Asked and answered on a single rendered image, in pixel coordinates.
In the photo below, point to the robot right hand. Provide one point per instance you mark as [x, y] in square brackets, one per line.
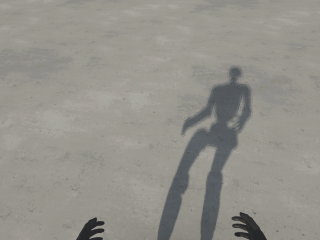
[254, 232]

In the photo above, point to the robot left hand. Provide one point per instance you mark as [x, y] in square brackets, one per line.
[87, 231]

